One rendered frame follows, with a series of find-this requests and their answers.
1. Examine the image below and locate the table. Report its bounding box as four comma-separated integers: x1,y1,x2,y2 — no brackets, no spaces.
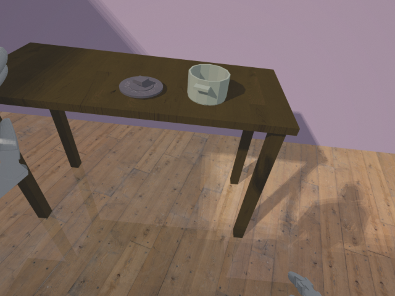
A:
0,43,300,238

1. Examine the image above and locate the lid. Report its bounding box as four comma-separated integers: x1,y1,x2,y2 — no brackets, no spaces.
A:
119,76,163,99

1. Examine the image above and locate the knob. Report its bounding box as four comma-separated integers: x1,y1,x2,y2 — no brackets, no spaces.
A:
133,76,149,86

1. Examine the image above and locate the robot left hand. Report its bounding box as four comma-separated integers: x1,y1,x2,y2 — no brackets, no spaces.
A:
0,47,28,198

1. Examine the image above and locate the pot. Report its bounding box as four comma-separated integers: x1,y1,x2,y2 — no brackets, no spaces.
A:
187,64,230,105

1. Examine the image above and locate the robot right hand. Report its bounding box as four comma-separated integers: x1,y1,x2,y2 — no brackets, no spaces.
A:
288,271,321,296

